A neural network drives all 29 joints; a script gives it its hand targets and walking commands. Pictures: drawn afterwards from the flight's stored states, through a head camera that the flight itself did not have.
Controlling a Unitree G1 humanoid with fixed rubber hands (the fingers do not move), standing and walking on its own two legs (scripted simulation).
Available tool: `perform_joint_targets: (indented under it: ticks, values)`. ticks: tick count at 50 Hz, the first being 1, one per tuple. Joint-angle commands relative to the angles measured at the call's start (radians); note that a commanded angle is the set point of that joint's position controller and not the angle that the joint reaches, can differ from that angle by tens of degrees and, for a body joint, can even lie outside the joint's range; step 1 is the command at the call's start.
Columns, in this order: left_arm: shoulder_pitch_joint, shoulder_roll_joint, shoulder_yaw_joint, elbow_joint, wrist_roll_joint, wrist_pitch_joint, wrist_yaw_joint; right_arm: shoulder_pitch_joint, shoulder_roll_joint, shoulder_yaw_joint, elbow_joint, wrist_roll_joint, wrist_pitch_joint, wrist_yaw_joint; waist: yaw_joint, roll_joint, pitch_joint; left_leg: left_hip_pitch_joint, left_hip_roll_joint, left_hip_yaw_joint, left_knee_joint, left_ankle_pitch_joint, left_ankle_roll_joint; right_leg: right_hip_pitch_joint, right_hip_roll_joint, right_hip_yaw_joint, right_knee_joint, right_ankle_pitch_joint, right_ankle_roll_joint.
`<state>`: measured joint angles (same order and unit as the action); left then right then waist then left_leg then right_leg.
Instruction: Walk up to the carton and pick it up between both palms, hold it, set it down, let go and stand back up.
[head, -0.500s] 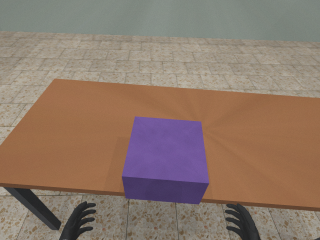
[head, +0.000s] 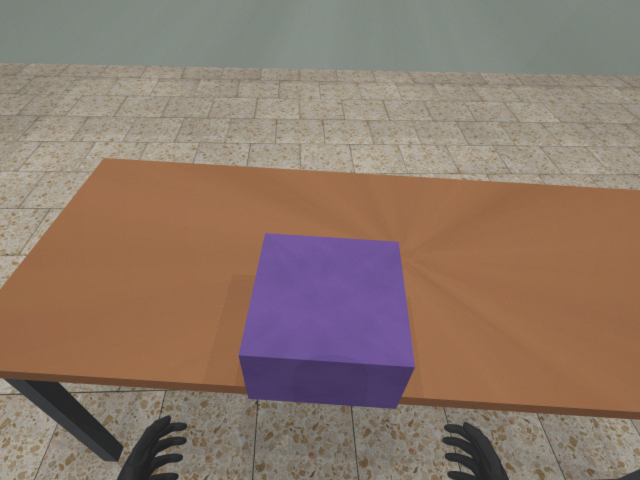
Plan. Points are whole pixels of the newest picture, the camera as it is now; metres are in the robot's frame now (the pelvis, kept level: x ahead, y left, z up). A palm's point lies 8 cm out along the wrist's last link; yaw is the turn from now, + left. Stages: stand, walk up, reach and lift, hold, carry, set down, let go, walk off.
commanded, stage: set down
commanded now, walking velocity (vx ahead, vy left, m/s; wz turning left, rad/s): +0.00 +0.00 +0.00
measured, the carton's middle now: (327, 316) +0.40 -0.01 -0.07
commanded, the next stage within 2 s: let go in 0.40 s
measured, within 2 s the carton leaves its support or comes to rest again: neither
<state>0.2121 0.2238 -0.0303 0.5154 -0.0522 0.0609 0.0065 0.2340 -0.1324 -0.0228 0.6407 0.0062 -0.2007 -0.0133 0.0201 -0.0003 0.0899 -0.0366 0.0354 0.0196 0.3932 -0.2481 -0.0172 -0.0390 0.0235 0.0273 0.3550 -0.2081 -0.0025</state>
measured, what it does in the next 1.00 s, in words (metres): stands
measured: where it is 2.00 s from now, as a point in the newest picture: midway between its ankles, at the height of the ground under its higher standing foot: outside the picture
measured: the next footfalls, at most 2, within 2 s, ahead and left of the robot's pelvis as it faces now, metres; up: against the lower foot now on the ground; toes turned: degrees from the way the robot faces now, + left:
none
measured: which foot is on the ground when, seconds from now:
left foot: down 0.00-1.00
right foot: down 0.00-1.00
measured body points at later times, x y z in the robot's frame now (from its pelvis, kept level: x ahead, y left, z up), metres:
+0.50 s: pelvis -0.01 +0.00 +0.00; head +0.00 +0.01 +0.45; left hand +0.16 +0.23 -0.09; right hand +0.16 -0.22 -0.09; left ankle -0.01 +0.12 -0.74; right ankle +0.00 -0.12 -0.74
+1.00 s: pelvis +0.00 +0.00 +0.00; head +0.00 +0.01 +0.45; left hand +0.16 +0.23 -0.10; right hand +0.15 -0.23 -0.10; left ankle -0.01 +0.12 -0.74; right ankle +0.00 -0.12 -0.74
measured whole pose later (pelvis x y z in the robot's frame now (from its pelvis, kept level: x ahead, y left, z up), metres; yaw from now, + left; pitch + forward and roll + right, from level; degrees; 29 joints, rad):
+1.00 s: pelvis +0.00 +0.00 +0.00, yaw +0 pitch -3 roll +0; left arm 0.20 0.22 -0.02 0.59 0.02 0.06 0.01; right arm 0.19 -0.19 -0.02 0.72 -0.03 -0.10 0.01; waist 0.01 -0.01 0.05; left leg -0.12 0.03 0.03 0.44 -0.26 -0.01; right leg -0.14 0.02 0.02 0.43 -0.23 0.00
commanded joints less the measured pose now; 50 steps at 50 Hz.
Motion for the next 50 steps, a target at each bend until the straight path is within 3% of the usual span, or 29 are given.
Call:
perform_joint_targets:
  ticks: [1, 2, 3, 4, 6, 7, 11, 13, 14, 15, 16, 17, 18, 19, 21, 22, 23, 27, 35, 37, 39, 41, 42, 44, 46, 47, 48, 49, 50]
  values:
    - [-0.114, 0.144, 0.039, -0.301, -0.043, -0.067, 0.019, -0.074, -0.102, -0.062, -0.287, 0.019, -0.067, -0.010, 0.008, -0.017, -0.143, -0.018, -0.033, 0.045, -0.042, 0.233, -0.016, 0.004, 0.009, -0.025, -0.044, 0.157, -0.007]
    - [-0.104, 0.131, 0.041, -0.241, -0.032, -0.064, 0.016, -0.046, -0.093, -0.056, -0.243, 0.002, -0.065, -0.014, -0.016, -0.012, -0.110, -0.030, -0.034, 0.046, -0.043, 0.229, -0.017, -0.026, -0.004, -0.027, -0.044, 0.195, 0.002]
    - [-0.106, 0.138, 0.039, -0.238, -0.033, -0.065, 0.017, -0.073, -0.068, -0.029, -0.258, 0.019, -0.060, -0.008, -0.001, 0.006, -0.128, -0.020, -0.034, 0.051, -0.030, 0.250, -0.012, -0.001, -0.006, -0.015, -0.040, 0.231, 0.002]
    - [-0.102, 0.119, 0.035, -0.170, -0.013, -0.034, 0.020, -0.100, -0.104, -0.040, -0.142, 0.003, -0.029, 0.003, 0.004, 0.025, -0.086, -0.027, -0.021, 0.039, -0.049, 0.217, -0.024, -0.021, 0.010, -0.023, -0.044, 0.161, -0.012]
    - [-0.086, 0.121, 0.043, -0.150, -0.013, -0.020, 0.008, -0.102, -0.085, -0.031, -0.214, -0.007, -0.033, -0.007, 0.007, 0.005, -0.082, -0.043, -0.028, 0.058, -0.054, 0.193, -0.015, -0.003, 0.001, -0.011, -0.059, 0.144, -0.007]
    - [-0.106, 0.111, 0.031, -0.100, -0.002, 0.006, 0.007, -0.100, -0.102, -0.026, -0.123, -0.014, -0.010, 0.001, 0.002, 0.022, -0.072, -0.024, -0.019, 0.051, -0.060, 0.160, -0.016, -0.026, 0.006, -0.027, -0.051, 0.119, -0.009]
    - [-0.118, 0.140, 0.042, -0.212, -0.024, -0.026, 0.017, -0.094, -0.086, -0.047, -0.204, -0.013, -0.027, -0.005, -0.007, 0.006, -0.105, -0.033, -0.027, 0.051, -0.047, 0.192, -0.009, -0.012, -0.006, -0.016, -0.045, 0.142, -0.007]
    - [-0.123, 0.127, 0.045, -0.134, -0.003, 0.008, 0.012, -0.123, -0.097, -0.034, -0.124, -0.021, 0.001, 0.001, 0.006, 0.011, -0.071, -0.044, -0.022, 0.059, -0.046, 0.149, -0.010, -0.035, -0.007, -0.011, -0.040, 0.113, -0.007]
    - [-0.128, 0.126, 0.042, -0.145, 0.012, 0.014, 0.019, -0.123, -0.099, -0.048, -0.114, -0.025, 0.003, 0.001, -0.010, 0.042, -0.053, -0.031, -0.022, 0.052, -0.057, 0.135, -0.012, -0.052, -0.015, -0.025, -0.046, 0.070, -0.007]
    - [-0.141, 0.135, 0.043, -0.168, -0.006, 0.012, 0.015, -0.134, -0.080, -0.047, -0.159, -0.029, -0.005, -0.005, 0.000, 0.014, -0.078, -0.054, -0.022, 0.059, -0.055, 0.117, -0.002, -0.026, -0.006, -0.024, -0.041, 0.066, -0.005]
    - [-0.158, 0.109, 0.029, -0.166, 0.003, 0.019, 0.027, -0.146, -0.105, -0.066, -0.134, -0.024, 0.006, 0.009, -0.015, 0.057, -0.098, -0.054, -0.016, 0.050, -0.052, 0.134, -0.014, -0.034, 0.000, -0.025, -0.034, 0.067, -0.019]
    - [-0.154, 0.092, 0.022, -0.119, 0.030, 0.040, 0.036, -0.146, -0.134, -0.062, -0.047, -0.026, 0.016, 0.024, 0.002, 0.080, -0.075, -0.041, -0.005, 0.046, -0.050, 0.151, -0.022, -0.073, 0.007, -0.033, -0.030, 0.050, -0.024]
    - [-0.129, 0.118, 0.039, -0.193, 0.012, 0.015, 0.033, -0.127, -0.110, -0.061, -0.120, -0.019, -0.009, 0.016, 0.012, 0.036, -0.098, -0.033, -0.016, 0.058, -0.037, 0.190, -0.015, -0.057, 0.005, -0.027, -0.036, 0.087, -0.015]
    - [-0.128, 0.107, 0.032, -0.166, 0.011, 0.016, 0.030, -0.118, -0.120, -0.061, -0.100, -0.027, -0.002, 0.018, -0.016, 0.009, -0.105, -0.041, -0.011, 0.052, -0.037, 0.191, -0.016, -0.044, 0.002, -0.035, -0.030, 0.123, -0.015]
    - [-0.141, 0.105, 0.032, -0.173, 0.018, 0.027, 0.028, -0.140, -0.121, -0.058, -0.069, -0.021, -0.004, 0.020, -0.012, 0.032, -0.099, -0.027, -0.024, 0.069, -0.028, 0.211, -0.022, -0.045, 0.006, -0.028, -0.030, 0.136, -0.013]
    - [-0.133, 0.099, 0.038, -0.121, 0.023, 0.044, 0.022, -0.134, -0.121, -0.049, -0.063, -0.027, -0.007, 0.018, -0.021, -0.021, -0.092, -0.037, -0.020, 0.059, -0.034, 0.202, -0.017, -0.039, 0.005, -0.033, -0.034, 0.159, -0.009]
    - [-0.136, 0.119, 0.043, -0.169, 0.023, 0.038, 0.023, -0.136, -0.116, -0.056, -0.079, -0.028, -0.009, 0.018, -0.002, 0.005, -0.087, -0.043, -0.025, 0.062, -0.036, 0.198, -0.014, -0.029, -0.005, -0.031, -0.030, 0.163, -0.007]
    - [-0.151, 0.113, 0.045, -0.174, 0.025, 0.036, 0.028, -0.132, -0.142, -0.070, -0.067, -0.043, -0.023, 0.026, -0.020, 0.023, -0.135, -0.039, -0.025, 0.062, -0.020, 0.232, -0.024, -0.042, 0.006, -0.029, -0.021, 0.174, -0.009]
    - [-0.127, 0.098, 0.036, -0.150, 0.037, 0.053, 0.026, -0.121, -0.125, -0.058, -0.078, -0.029, -0.017, 0.036, -0.006, -0.009, -0.112, -0.052, -0.021, 0.062, -0.035, 0.188, -0.010, -0.045, 0.000, -0.044, -0.028, 0.153, -0.004]
    - [-0.138, 0.103, 0.039, -0.173, 0.034, 0.053, 0.024, -0.122, -0.137, -0.075, -0.096, -0.046, -0.016, 0.030, -0.022, 0.005, -0.130, -0.048, -0.022, 0.055, -0.027, 0.199, -0.017, -0.028, -0.002, -0.040, -0.019, 0.158, -0.003]
    - [-0.112, 0.100, 0.049, -0.136, 0.033, 0.055, 0.021, -0.113, -0.137, -0.066, -0.094, -0.037, -0.020, 0.027, 0.010, 0.002, -0.122, -0.043, -0.022, 0.063, -0.023, 0.212, -0.011, -0.036, -0.004, -0.035, -0.018, 0.203, -0.002]
    - [-0.136, 0.098, 0.048, -0.158, 0.046, 0.047, 0.031, -0.116, -0.139, -0.067, -0.067, -0.031, -0.023, 0.034, -0.020, 0.063, -0.153, -0.024, -0.023, 0.046, -0.029, 0.255, -0.024, -0.014, 0.001, -0.044, -0.015, 0.202, -0.013]
    - [-0.122, 0.083, 0.039, -0.147, 0.032, 0.045, 0.026, -0.116, -0.136, -0.072, -0.078, -0.033, -0.023, 0.036, -0.019, 0.055, -0.130, -0.021, -0.021, 0.059, -0.023, 0.258, -0.031, -0.044, 0.012, -0.047, -0.019, 0.175, -0.010]
    - [-0.129, 0.101, 0.045, -0.137, 0.038, 0.049, 0.025, -0.114, -0.148, -0.065, -0.063, -0.034, -0.028, 0.033, -0.006, 0.011, -0.146, -0.010, -0.022, 0.061, -0.018, 0.270, -0.026, -0.040, 0.002, -0.044, -0.021, 0.237, -0.007]
    - [-0.143, 0.105, 0.042, -0.141, 0.030, 0.048, 0.022, -0.121, -0.135, -0.058, -0.092, -0.053, -0.021, 0.031, 0.000, -0.031, -0.124, -0.020, -0.017, 0.061, -0.026, 0.215, -0.014, -0.052, -0.002, -0.043, -0.031, 0.171, -0.005]
    - [0.029, 0.220, 0.121, -0.016, 0.089, -0.035, 0.029, -0.072, -0.315, -0.072, 0.011, -0.045, 0.078, 0.013, 0.015, -0.011, -0.152, -0.122, 0.036, -0.014, 0.031, 0.225, 0.033, -0.078, -0.106, 0.030, 0.038, 0.297, -0.020]
    - [0.035, 0.222, 0.112, 0.017, 0.093, -0.062, 0.023, -0.027, -0.337, -0.089, 0.024, -0.022, 0.113, -0.003, -0.002, 0.050, -0.168, -0.060, 0.048, -0.037, 0.019, 0.291, 0.047, -0.085, -0.117, 0.051, 0.056, 0.317, -0.016]
    - [0.010, 0.242, 0.114, 0.010, 0.095, -0.087, 0.021, -0.037, -0.312, -0.075, -0.007, -0.015, 0.128, -0.003, 0.000, 0.014, -0.229, -0.052, 0.072, -0.036, 0.040, 0.389, 0.030, -0.047, -0.107, 0.044, 0.089, 0.362, -0.024]
    - [0.002, 0.225, 0.110, 0.026, 0.093, -0.102, 0.020, -0.029, -0.315, -0.082, 0.005, -0.017, 0.138, -0.007, -0.013, -0.015, -0.197, -0.069, 0.071, -0.032, 0.053, 0.308, 0.027, -0.074, -0.108, 0.054, 0.070, 0.330, -0.019]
